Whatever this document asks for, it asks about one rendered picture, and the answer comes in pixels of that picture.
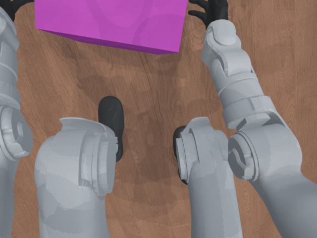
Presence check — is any robot left forearm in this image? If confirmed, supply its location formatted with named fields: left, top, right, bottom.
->
left=0, top=7, right=20, bottom=110

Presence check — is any robot right thigh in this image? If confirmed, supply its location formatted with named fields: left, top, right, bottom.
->
left=176, top=125, right=243, bottom=238

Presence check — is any left robot hand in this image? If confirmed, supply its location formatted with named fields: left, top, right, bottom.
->
left=0, top=0, right=34, bottom=22

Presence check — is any robot right upper arm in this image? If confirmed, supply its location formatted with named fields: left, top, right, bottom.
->
left=228, top=123, right=317, bottom=238

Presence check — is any carton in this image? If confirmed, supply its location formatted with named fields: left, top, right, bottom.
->
left=34, top=0, right=188, bottom=55

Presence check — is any right robot hand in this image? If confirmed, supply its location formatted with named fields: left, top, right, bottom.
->
left=188, top=0, right=228, bottom=29

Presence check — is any robot right forearm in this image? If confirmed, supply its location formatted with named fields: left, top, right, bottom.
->
left=201, top=19, right=302, bottom=157

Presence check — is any robot left foot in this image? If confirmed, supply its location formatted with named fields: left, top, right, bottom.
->
left=98, top=96, right=124, bottom=162

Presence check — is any robot left upper arm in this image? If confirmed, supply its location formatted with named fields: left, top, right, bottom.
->
left=0, top=105, right=33, bottom=238

